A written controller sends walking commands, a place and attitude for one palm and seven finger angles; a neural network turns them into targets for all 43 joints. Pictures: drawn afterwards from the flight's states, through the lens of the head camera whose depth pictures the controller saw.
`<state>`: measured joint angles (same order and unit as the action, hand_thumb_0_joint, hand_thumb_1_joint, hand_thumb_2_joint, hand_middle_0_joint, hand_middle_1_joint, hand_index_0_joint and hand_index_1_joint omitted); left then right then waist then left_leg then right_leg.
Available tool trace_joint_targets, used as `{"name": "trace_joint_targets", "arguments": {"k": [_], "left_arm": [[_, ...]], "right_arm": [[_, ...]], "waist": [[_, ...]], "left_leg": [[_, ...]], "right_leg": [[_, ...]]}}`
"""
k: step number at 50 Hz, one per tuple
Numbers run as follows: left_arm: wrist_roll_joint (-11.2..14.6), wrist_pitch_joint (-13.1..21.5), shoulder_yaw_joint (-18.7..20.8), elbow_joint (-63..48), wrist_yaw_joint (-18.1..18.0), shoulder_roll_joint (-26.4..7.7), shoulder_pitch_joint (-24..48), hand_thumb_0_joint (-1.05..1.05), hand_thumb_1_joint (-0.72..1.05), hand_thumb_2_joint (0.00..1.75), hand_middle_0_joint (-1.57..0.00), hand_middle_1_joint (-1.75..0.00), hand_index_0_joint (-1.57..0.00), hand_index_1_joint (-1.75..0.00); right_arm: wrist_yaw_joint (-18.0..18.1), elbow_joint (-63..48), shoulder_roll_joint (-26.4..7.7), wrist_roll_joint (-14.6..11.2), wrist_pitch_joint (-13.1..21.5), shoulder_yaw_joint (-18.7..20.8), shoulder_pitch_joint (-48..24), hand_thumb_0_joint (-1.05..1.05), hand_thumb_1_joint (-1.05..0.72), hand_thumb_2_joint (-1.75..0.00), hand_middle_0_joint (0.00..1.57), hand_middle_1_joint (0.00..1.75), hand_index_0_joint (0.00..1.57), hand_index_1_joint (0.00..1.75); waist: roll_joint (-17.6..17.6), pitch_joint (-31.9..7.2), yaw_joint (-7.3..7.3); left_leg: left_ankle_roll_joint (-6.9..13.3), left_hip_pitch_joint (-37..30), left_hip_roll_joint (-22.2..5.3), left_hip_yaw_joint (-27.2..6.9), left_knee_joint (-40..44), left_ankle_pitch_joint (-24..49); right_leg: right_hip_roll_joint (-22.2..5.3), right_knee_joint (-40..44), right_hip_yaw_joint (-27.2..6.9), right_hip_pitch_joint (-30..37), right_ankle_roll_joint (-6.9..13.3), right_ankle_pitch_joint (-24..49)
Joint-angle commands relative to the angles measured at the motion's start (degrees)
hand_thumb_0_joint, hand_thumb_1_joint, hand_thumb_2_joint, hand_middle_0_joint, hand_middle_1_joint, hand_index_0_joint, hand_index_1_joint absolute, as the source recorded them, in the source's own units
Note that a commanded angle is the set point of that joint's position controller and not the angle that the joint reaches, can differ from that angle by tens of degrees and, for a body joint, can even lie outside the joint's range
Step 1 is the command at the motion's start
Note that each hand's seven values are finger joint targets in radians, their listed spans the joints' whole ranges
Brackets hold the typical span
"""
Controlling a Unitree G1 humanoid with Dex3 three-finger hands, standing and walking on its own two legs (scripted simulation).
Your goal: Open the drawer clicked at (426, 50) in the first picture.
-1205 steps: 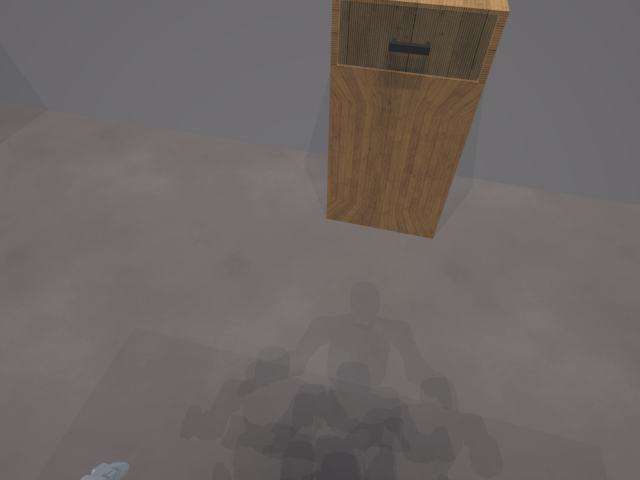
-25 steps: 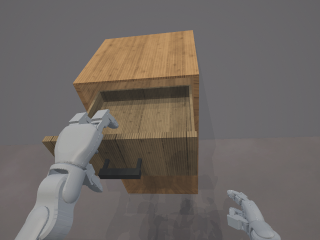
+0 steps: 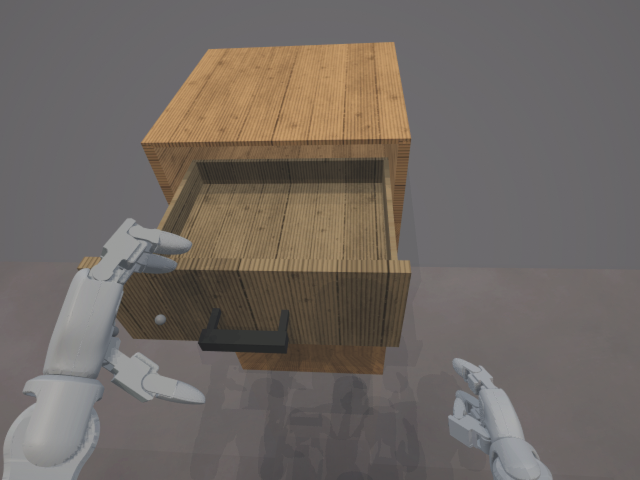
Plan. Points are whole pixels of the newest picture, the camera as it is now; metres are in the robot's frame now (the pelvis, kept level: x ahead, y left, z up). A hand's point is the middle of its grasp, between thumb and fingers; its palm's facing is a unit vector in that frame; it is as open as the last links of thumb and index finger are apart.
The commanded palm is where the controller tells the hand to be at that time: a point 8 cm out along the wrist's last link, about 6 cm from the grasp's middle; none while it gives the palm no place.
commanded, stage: draw the hand back to the body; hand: left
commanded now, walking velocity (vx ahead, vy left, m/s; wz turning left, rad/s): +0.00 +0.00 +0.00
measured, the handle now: (247, 328) +0.30 +0.15 +0.02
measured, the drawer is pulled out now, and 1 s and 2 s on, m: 0.28 0.28 0.28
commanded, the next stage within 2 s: step back with the hand held close in 0.88 s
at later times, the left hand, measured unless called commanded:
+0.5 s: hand (109, 294) +0.22 +0.23 +0.19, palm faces +0.37 -0.84 -0.40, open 10.2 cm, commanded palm +0.16 +0.28 +0.21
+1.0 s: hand (106, 301) +0.22 +0.23 +0.19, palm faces +0.43 -0.81 -0.40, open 7.5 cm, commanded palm +0.16 +0.28 +0.21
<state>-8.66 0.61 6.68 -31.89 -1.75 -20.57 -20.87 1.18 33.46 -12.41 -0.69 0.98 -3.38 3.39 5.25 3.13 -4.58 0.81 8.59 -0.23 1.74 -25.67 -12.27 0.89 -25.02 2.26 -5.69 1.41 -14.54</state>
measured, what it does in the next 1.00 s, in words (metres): stands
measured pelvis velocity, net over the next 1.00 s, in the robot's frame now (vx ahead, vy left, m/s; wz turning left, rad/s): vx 0.03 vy -0.01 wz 0.01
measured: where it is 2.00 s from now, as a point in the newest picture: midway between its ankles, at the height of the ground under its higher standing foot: outside the picture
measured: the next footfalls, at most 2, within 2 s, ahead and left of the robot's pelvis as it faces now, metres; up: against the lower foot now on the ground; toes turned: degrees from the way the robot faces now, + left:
none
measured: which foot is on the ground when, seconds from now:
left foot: down 0.00-1.00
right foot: down 0.00-1.00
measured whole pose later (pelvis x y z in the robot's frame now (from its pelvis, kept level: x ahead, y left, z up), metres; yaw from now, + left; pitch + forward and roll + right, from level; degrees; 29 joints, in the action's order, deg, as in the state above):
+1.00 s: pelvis +0.03 -0.01 +0.00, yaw +0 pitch -3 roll +0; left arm 4.7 6.4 18.8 -31.5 -6.8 -19.8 -29.3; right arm 3.2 35.8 -12.1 -1.0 5.0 -1.5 8.6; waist 3.8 1.1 -3.5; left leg 0.1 8.4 -0.7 1.1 -25.9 -14.7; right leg 1.4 -23.5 2.8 -4.5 1.8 -16.2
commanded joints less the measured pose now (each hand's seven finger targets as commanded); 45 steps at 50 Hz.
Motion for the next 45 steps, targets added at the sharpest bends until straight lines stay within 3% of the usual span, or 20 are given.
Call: {"name": "trace_joint_targets", "arguments": {"k": [1, 2, 3, 5, 6, 9, 10, 11, 13, 15, 23, 26, 29, 30, 33, 34, 45], "left_arm": [[11.01, 9.87, 11.52, -17.49, -5.28, -6.63, 8.77, 0.0, -0.26, 0.4, -0.28, -1.04, -0.28, -1.04], [11.34, 9.75, 10.44, -12.85, -5.32, -4.75, 5.26, 0.0, -0.22, 0.42, -0.28, -1.02, -0.28, -1.02], [11.5, 9.69, 9.52, -11.81, -5.17, -3.56, 4.84, 0.0, -0.18, 0.43, -0.28, -1.0, -0.28, -1.0], [11.86, 10.15, 10.99, -11.5, -5.25, -5.3, 5.11, 0.0, -0.12, 0.47, -0.27, -0.95, -0.27, -0.95], [11.88, 10.44, 9.67, -12.1, -5.03, -3.4, 4.77, 0.0, -0.08, 0.48, -0.27, -0.93, -0.27, -0.93], [11.9, 10.85, 10.27, -14.46, -4.93, -4.24, 2.88, 0.0, 0.02, 0.52, -0.26, -0.86, -0.26, -0.86], [12.05, 10.86, 11.85, -14.48, -5.11, -5.8, 1.54, 0.0, 0.06, 0.54, -0.26, -0.84, -0.26, -0.84], [12.1, 11.03, 11.79, -15.18, -5.08, -5.16, 0.0, 0.0, 0.09, 0.55, -0.26, -0.82, -0.26, -0.82], [12.36, 10.89, 12.63, -16.23, -5.08, -5.76, -1.65, 0.0, 0.17, 0.58, -0.25, -0.77, -0.25, -0.77], [12.55, 10.72, 15.06, -15.9, -5.49, -7.72, -2.05, 0.0, 0.23, 0.62, -0.25, -0.73, -0.25, -0.73], [12.99, 10.4, 17.5, -13.49, -5.66, -7.78, -5.56, 0.0, 0.51, 0.74, -0.23, -0.55, -0.23, -0.55], [13.24, 10.03, 18.71, -11.51, -5.76, -8.33, -5.66, 0.0, 0.62, 0.78, -0.22, -0.48, -0.22, -0.48], [13.45, 9.71, 19.98, -11.62, -5.81, -9.28, -5.35, 0.0, 0.73, 0.82, -0.21, -0.41, -0.21, -0.41], [13.48, 9.7, 19.35, -12.63, -5.74, -9.0, -4.55, 0.0, 0.76, 0.84, -0.21, -0.39, -0.21, -0.39], [13.38, 9.27, 18.15, -12.02, -5.76, -8.18, -4.56, 0.0, 0.87, 0.88, -0.2, -0.32, -0.2, -0.32], [13.29, 9.2, 17.83, -12.5, -5.75, -8.17, -3.93, 0.0, 0.9, 0.9, -0.2, -0.3, -0.2, -0.3], [13.67, 9.1, 19.15, -11.34, -5.85, -8.91, -4.64, 0.0, 0.9, 0.9, -0.2, -0.3, -0.2, -0.3]], "right_arm": [[2.51, -8.39, -3.36, 1.28, 7.82, 1.49, -4.68, 0.0, -0.9, -0.9, 0.2, 0.3, 0.2, 0.3], [2.47, -7.69, -3.5, 1.05, 8.17, 1.56, -3.62, 0.0, -0.9, -0.9, 0.2, 0.3, 0.2, 0.3], [2.36, -7.59, -3.92, 0.92, 8.07, 1.88, -3.36, 0.0, -0.9, -0.9, 0.2, 0.3, 0.2, 0.3], [2.43, -7.45, -4.74, 0.91, 8.52, 2.44, -3.34, 0.0, -0.9, -0.9, 0.2, 0.3, 0.2, 0.3], [2.41, -7.69, -4.49, 1.02, 8.54, 2.36, -3.49, 0.0, -0.9, -0.9, 0.2, 0.3, 0.2, 0.3], [2.14, -7.68, -5.07, 0.93, 8.88, 2.8, -3.05, 0.0, -0.9, -0.9, 0.2, 0.3, 0.2, 0.3], [2.15, -7.61, -5.4, 1.0, 9.2, 2.98, -3.09, 0.0, -0.9, -0.9, 0.2, 0.3, 0.2, 0.3], [2.04, -7.69, -5.32, 0.95, 9.22, 3.08, -2.82, 0.0, -0.9, -0.9, 0.2, 0.3, 0.2, 0.3], [1.97, -7.72, -5.45, 0.7, 9.09, 3.32, -2.64, 0.0, -0.9, -0.9, 0.2, 0.3, 0.2, 0.3], [2.17, -7.5, -5.73, 0.58, 9.08, 3.58, -2.45, 0.0, -0.9, -0.9, 0.2, 0.3, 0.2, 0.3], [2.29, -6.87, -5.77, -0.06, 8.3, 4.34, -1.5, 0.0, -0.9, -0.9, 0.2, 0.3, 0.2, 0.3], [2.48, -6.6, -5.76, -0.2, 7.85, 4.54, -1.76, 0.0, -0.9, -0.9, 0.2, 0.3, 0.2, 0.3], [2.65, -6.86, -5.77, -0.24, 7.41, 4.5, -1.72, 0.0, -0.9, -0.9, 0.2, 0.3, 0.2, 0.3], [2.62, -6.92, -5.98, -0.26, 7.53, 4.5, -2.05, 0.0, -0.9, -0.9, 0.2, 0.3, 0.2, 0.3], [2.5, -7.0, -5.76, -0.17, 7.57, 4.29, -1.93, 0.0, -0.9, -0.9, 0.2, 0.3, 0.2, 0.3], [2.45, -7.11, -5.85, -0.22, 7.58, 4.23, -1.96, 0.0, -0.9, -0.9, 0.2, 0.3, 0.2, 0.3], [2.57, -7.19, -5.57, -0.23, 7.48, 4.15, -2.59, 0.0, -0.9, -0.9, 0.2, 0.3, 0.2, 0.3]], "waist": [[3.1, -8.98, 0.62], [0.87, -4.99, 1.27], [0.28, -3.84, 1.31], [-1.41, -2.52, 1.33], [-1.64, -3.61, 1.09], [0.37, -6.59, 0.84], [-1.09, -6.93, 0.76], [-1.75, -8.17, 0.62], [-0.97, -8.87, 0.68], [-1.09, -7.98, 0.76], [-2.02, -8.52, 0.96], [-2.56, -7.13, 1.05], [-2.78, -8.3, 0.9], [-0.3, -8.35, 1.12], [-2.31, -8.29, 1.21], [-1.08, -7.71, 1.26], [-2.15, -6.97, 0.98]], "left_leg": [[0.53, -6.99, -0.97, -1.26, 3.85, 3.68], [0.3, -6.09, -1.54, -1.61, 4.23, 3.53], [0.22, -5.62, -1.83, -1.71, 4.98, 3.38], [0.28, -4.8, -2.05, -2.02, 5.05, 3.26], [0.46, -4.9, -1.93, -2.01, 5.06, 4.21], [0.37, -5.56, -1.94, -2.13, 4.27, 8.11], [0.21, -5.26, -2.25, -2.51, 4.17, 8.62], [0.27, -5.41, -2.24, -2.48, 3.87, 10.3], [0.16, -5.55, -2.32, -2.19, 3.31, 11.73], [-0.16, -4.71, -2.36, -2.32, 3.1, 11.24], [-0.27, -5.79, -2.74, -2.07, 2.36, 15.68], [-0.27, -5.18, -2.68, -1.88, 2.61, 13.39], [-0.12, -5.66, -2.49, -1.84, 2.23, 14.88], [-0.23, -5.6, -2.39, -1.8, 2.18, 14.73], [-0.04, -5.8, -2.31, -2.01, 2.17, 14.58], [-0.02, -5.68, -2.24, -1.9, 2.11, 14.46], [-0.03, -4.7, -1.99, -2.03, 2.18, 11.88]], "right_leg": [[-1.87, 6.79, -1.56, -2.34, 0.46, 4.12], [-1.64, 7.12, -1.03, -3.64, 0.39, 3.52], [-1.47, 7.38, -0.86, -3.73, 0.33, 3.13], [-1.44, 7.63, -1.23, -3.33, 0.42, 3.36], [-1.46, 7.48, -1.04, -2.73, 0.41, 4.01], [-1.56, 6.04, -0.97, -0.79, 0.55, 8.08], [-1.48, 5.68, -0.86, -0.22, 0.62, 8.72], [-1.46, 5.25, -0.81, 0.31, 0.62, 10.22], [-1.5, 4.96, -0.86, 0.27, 0.51, 11.73], [-1.33, 5.18, -0.91, -0.06, 0.67, 11.52], [-1.36, 4.48, -0.45, -0.95, 0.25, 14.78], [-1.31, 5.07, -0.58, -1.78, 0.27, 13.62], [-1.39, 4.75, -0.58, -1.15, 0.17, 15.37], [-1.52, 4.9, -0.79, -1.04, 0.32, 15.42], [-1.56, 4.76, -0.39, -1.43, 0.01, 15.16], [-1.6, 4.84, -0.51, -1.64, 0.04, 15.08], [-1.67, 5.27, -0.5, -1.82, 0.15, 14.2]]}}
